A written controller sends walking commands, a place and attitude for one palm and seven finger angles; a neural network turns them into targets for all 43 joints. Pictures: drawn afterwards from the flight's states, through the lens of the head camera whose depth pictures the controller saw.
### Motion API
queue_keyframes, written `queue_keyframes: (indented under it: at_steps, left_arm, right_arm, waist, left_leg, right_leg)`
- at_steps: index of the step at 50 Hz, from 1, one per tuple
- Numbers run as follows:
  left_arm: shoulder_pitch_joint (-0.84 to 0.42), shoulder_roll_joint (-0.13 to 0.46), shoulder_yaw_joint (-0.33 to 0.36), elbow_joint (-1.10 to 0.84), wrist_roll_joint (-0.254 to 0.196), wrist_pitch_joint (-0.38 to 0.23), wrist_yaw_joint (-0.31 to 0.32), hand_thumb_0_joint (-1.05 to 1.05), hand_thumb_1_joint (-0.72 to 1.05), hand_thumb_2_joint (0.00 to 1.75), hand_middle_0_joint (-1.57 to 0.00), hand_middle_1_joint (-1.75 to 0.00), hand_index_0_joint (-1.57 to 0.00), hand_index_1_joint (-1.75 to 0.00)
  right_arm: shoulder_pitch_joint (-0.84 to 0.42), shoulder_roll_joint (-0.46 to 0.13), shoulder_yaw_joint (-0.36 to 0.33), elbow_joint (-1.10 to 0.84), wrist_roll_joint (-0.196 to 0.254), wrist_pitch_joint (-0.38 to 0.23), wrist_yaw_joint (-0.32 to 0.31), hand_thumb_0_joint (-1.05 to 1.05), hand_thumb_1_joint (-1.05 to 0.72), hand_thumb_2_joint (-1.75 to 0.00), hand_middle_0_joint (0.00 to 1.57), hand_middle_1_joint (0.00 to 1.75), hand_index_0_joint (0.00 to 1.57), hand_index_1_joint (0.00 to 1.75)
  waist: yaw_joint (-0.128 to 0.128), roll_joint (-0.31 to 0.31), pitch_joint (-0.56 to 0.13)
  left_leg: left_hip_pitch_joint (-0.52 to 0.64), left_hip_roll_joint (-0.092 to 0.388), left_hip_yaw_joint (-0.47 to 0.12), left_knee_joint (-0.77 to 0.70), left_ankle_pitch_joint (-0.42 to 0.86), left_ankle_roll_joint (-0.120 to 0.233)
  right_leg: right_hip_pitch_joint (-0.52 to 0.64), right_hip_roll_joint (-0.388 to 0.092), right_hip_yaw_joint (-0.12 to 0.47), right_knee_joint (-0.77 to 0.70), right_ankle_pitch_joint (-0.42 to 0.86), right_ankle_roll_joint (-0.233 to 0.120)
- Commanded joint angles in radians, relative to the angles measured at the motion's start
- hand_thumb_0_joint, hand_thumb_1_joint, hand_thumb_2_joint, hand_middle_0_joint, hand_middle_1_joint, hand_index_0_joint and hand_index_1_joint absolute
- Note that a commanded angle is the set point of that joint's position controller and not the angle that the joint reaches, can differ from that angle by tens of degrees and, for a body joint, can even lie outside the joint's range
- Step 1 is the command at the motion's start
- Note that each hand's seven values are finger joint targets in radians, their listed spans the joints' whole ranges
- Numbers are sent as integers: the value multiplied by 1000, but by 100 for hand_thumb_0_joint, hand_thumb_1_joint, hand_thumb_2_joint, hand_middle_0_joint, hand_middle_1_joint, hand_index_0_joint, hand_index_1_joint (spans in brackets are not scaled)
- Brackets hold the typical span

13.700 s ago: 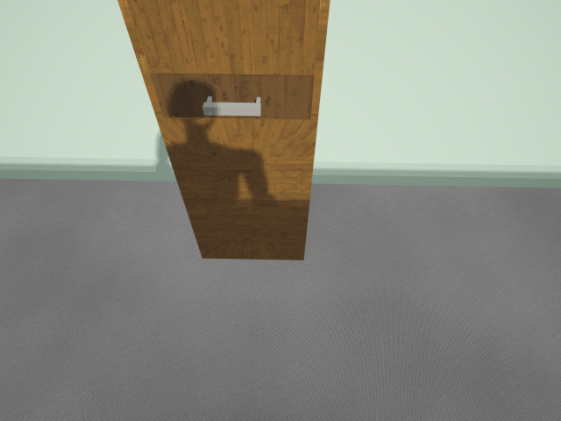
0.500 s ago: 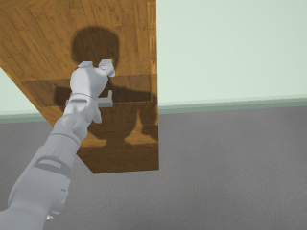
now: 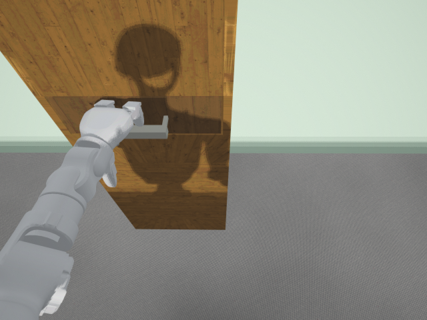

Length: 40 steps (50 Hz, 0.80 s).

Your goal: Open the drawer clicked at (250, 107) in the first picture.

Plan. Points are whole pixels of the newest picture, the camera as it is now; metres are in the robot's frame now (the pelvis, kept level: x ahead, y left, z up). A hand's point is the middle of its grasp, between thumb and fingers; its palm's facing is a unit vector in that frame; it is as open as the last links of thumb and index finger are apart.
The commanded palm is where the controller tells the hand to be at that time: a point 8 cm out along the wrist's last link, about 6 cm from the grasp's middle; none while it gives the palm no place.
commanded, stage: move the hooked fingers above the handle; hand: left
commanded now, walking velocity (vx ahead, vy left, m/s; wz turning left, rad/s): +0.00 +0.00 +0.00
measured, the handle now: (138, 125) +0.52 +0.20 +0.02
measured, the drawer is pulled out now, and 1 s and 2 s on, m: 0.00 0.00 0.00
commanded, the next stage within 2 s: none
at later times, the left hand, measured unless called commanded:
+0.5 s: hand (122, 127) +0.46 +0.20 +0.08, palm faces -0.09 +0.00 -1.00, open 13.6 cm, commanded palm +0.45 +0.22 +0.13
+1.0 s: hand (142, 116) +0.48 +0.16 +0.09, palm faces +0.08 -0.02 -1.00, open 13.3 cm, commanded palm +0.46 +0.22 +0.13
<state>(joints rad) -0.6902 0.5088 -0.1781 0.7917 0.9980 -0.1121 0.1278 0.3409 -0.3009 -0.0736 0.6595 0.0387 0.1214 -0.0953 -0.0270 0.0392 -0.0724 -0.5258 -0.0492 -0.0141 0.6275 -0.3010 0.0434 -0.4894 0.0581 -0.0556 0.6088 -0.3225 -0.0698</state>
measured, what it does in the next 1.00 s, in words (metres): stands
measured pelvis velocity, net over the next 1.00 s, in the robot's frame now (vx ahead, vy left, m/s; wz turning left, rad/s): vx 0.00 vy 0.02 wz -0.06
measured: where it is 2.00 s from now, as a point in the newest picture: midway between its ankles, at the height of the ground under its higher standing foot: outside the picture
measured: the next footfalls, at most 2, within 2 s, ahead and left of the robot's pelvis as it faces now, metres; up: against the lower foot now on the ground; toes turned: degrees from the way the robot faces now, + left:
none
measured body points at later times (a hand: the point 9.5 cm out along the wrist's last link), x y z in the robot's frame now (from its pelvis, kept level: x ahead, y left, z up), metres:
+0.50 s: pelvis -0.01 +0.01 +0.00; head +0.03 -0.02 +0.45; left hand +0.46 +0.20 +0.13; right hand +0.07 -0.24 -0.13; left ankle +0.00 +0.09 -0.72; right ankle -0.02 -0.07 -0.72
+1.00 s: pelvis +0.00 +0.02 +0.00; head +0.05 -0.01 +0.45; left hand +0.47 +0.16 +0.14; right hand +0.06 -0.23 -0.14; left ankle +0.00 +0.09 -0.72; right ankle -0.02 -0.07 -0.72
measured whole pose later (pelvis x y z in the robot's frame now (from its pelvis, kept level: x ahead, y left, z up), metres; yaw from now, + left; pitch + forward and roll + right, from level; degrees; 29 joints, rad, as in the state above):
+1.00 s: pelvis +0.00 +0.02 +0.00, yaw -3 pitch +12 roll +0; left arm -0.83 0.35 -0.15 0.96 1.04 0.09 0.31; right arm 0.25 -0.24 0.01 0.70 0.05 0.18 -0.05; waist -0.07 0.07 -0.12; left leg -0.53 -0.05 0.05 0.62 -0.31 0.07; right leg -0.51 0.06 0.01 0.62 -0.32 -0.04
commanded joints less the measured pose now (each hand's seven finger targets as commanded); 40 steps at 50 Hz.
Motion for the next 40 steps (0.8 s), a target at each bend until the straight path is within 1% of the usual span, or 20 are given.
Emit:
queue_keyframes:
  at_steps: [1, 2, 5, 7, 8, 11, 14, 15, 18, 22, 24, 26, 28, 29, 30, 33, 34, 35, 38, 40]
  left_arm:
    - [-688, 68, 55, -307, -30, -65, 144, 0, -50, 30, -30, -120, -30, -120]
    - [-662, 121, 106, -232, -22, -33, 172, 0, -50, 30, -30, -120, -30, -120]
    - [-632, 259, 230, -72, 4, 95, 245, 0, -50, 30, -30, -120, -30, -120]
    - [-624, 281, 231, -13, 43, 192, 266, 0, -50, 30, -30, -120, -30, -120]
    - [-582, 274, 225, 43, 56, 239, 261, 0, -50, 30, -30, -120, -30, -120]
    - [-553, 319, 231, 102, 58, 325, 227, 0, -50, 30, -30, -120, -30, -120]
    - [-520, 312, 204, 137, 42, 359, 175, 0, -50, 30, -30, -120, -30, -120]
    - [-504, 317, 209, 147, 29, 352, 152, 0, -50, 30, -30, -120, -30, -120]
    - [-426, 326, 212, 140, 25, 307, 96, 0, -50, 30, -30, -120, -30, -120]
    - [-396, 310, 196, 129, 33, 230, 53, 0, -50, 30, -30, -120, -30, -120]
    - [-441, 304, 193, 77, 51, 169, 41, 0, -50, 30, -30, -120, -30, -120]
    - [-516, 247, 148, -18, 51, 96, 37, 0, -50, 30, -30, -120, -30, -120]
    - [-607, 126, 60, -171, 30, 17, 41, 0, -50, 30, -30, -120, -30, -120]
    - [-619, 106, 55, -224, 20, -16, 48, 0, -50, 30, -30, -120, -30, -120]
    - [-670, 20, -18, -290, -2, -43, 48, 0, -50, 30, -30, -120, -30, -120]
    - [-696, 56, 28, -312, -26, -71, 95, 0, -50, 30, -30, -120, -30, -120]
    - [-707, 33, 15, -301, -29, -63, 118, 0, -50, 30, -30, -120, -30, -120]
    - [-703, 66, 53, -261, -31, -49, 142, 0, -50, 30, -30, -120, -30, -120]
    - [-684, 156, 143, -133, -3, 44, 219, 0, -50, 30, -30, -120, -30, -120]
    - [-645, 296, 262, -47, 28, 129, 257, 0, -50, 30, -30, -120, -30, -120]
  right_arm:
    - [66, -84, -40, -36, -11, -44, 24, 0, -90, -90, 20, 30, 20, 30]
    - [65, -94, -35, -22, -9, -38, 30, 0, -90, -90, 20, 30, 20, 30]
    - [34, -111, -9, -11, -12, -19, 47, 0, -90, -90, 20, 30, 20, 30]
    - [2, -99, 9, -24, -15, -4, 57, 0, -90, -90, 20, 30, 20, 30]
    - [-11, -95, 14, -31, -16, 4, 61, 0, -90, -90, 20, 30, 20, 30]
    - [-48, -104, 26, -49, -3, 37, 48, 0, -90, -90, 20, 30, 20, 30]
    - [-87, -96, 38, -69, 14, 54, 21, 0, -90, -90, 20, 30, 20, 30]
    - [-94, -98, 43, -75, 16, 58, 13, 0, -90, -90, 20, 30, 20, 30]
    - [-99, -91, 50, -106, 21, 61, -9, 0, -90, -90, 20, 30, 20, 30]
    - [-96, -92, 49, -134, 25, 40, -25, 0, -90, -90, 20, 30, 20, 30]
    - [-64, -95, 36, -142, 19, 20, -26, 0, -90, -90, 20, 30, 20, 30]
    - [-34, -95, 20, -141, 14, 1, -22, 0, -90, -90, 20, 30, 20, 30]
    - [-2, -83, -4, -131, 4, -22, -11, 0, -90, -90, 20, 30, 20, 30]
    - [17, -78, -16, -120, -2, -31, -6, 0, -90, -90, 20, 30, 20, 30]
    - [26, -73, -23, -116, -6, -40, 1, 0, -90, -90, 20, 30, 20, 30]
    - [63, -87, -37, -65, -12, -52, 10, 0, -90, -90, 20, 30, 20, 30]
    - [64, -86, -38, -52, -12, -52, 16, 0, -90, -90, 20, 30, 20, 30]
    - [74, -90, -35, -34, -14, -50, 23, 0, -90, -90, 20, 30, 20, 30]
    - [54, -103, -19, -10, -12, -37, 47, 0, -90, -90, 20, 30, 20, 30]
    - [34, -113, -3, -14, -20, -22, 52, 0, -90, -90, 20, 30, 20, 30]
  waist:
    - [-114, 62, -435]
    - [-103, 17, -400]
    - [-46, 12, -372]
    - [-9, 76, -417]
    - [7, 59, -421]
    - [5, -107, -396]
    - [11, -167, -350]
    - [12, -196, -342]
    - [31, -171, -310]
    - [11, -165, -235]
    - [-9, -119, -254]
    - [-41, -37, -295]
    - [-78, 51, -369]
    - [-82, 67, -410]
    - [-110, 88, -434]
    - [-119, 78, -455]
    - [-124, 71, -442]
    - [-120, 31, -423]
    - [-77, 65, -375]
    - [-20, 66, -421]
  left_leg:
    - [347, 12, -25, 17, 333, 12]
    - [293, 10, -27, 8, 306, 9]
    - [157, 0, -9, -23, 279, 0]
    - [128, -2, 12, -28, 327, -7]
    - [115, -1, 23, -30, 353, -9]
    - [46, 3, 46, -57, 310, 0]
    - [24, 2, 59, -93, 225, 5]
    - [17, 4, 56, -102, 219, 8]
    - [20, 7, 61, -124, 181, 8]
    - [16, 12, 64, -121, 106, 13]
    - [34, 10, 55, -103, 103, 18]
    - [92, 15, 46, -82, 125, 22]
    - [218, 15, 29, -47, 187, 25]
    - [276, 16, 17, -29, 235, 24]
    - [325, 15, 4, -11, 274, 23]
    - [381, 20, -32, 11, 307, 12]
    - [379, 19, -37, 14, 311, 9]
    - [344, 19, -39, 10, 323, 9]
    - [262, 15, -39, -11, 302, -8]
    - [191, 8, -17, -21, 331, -11]
  right_leg:
    - [-15, -16, 79, -53, 260, 29]
    - [-11, -11, 69, -46, 242, 26]
    - [48, -10, 60, -28, 235, 14]
    - [114, -14, 59, -7, 301, 10]
    - [149, -13, 58, -7, 338, 10]
    - [261, -26, 83, -44, 376, 33]
    - [296, -37, 94, -80, 321, 45]
    - [316, -42, 101, -91, 319, 47]
    - [321, -47, 108, -103, 284, 46]
    - [254, -48, 124, -131, 184, 48]
    - [220, -47, 122, -123, 172, 45]
    - [170, -44, 118, -108, 179, 42]
    - [96, -35, 112, -96, 206, 35]
    - [74, -29, 107, -86, 224, 33]
    - [42, -26, 101, -81, 233, 32]
    - [-34, -15, 80, -59, 217, 31]
    - [-51, -12, 73, -57, 213, 30]
    - [-37, -10, 67, -57, 220, 27]
    - [-49, -2, 46, -28, 194, 12]
    - [42, -2, 47, -12, 237, 5]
